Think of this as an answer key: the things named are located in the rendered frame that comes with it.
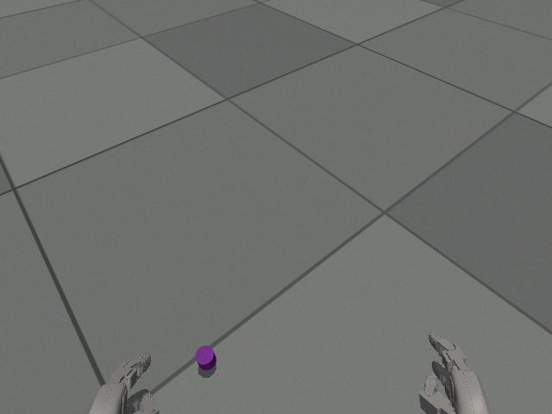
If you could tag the left robot hand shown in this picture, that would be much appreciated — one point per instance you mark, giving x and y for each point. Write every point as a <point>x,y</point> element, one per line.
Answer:
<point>112,398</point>

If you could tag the tin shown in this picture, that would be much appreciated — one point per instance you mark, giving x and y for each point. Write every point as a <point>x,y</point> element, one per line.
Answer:
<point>205,357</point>

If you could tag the right robot hand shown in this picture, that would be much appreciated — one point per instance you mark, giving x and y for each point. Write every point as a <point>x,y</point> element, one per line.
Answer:
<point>462,386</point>

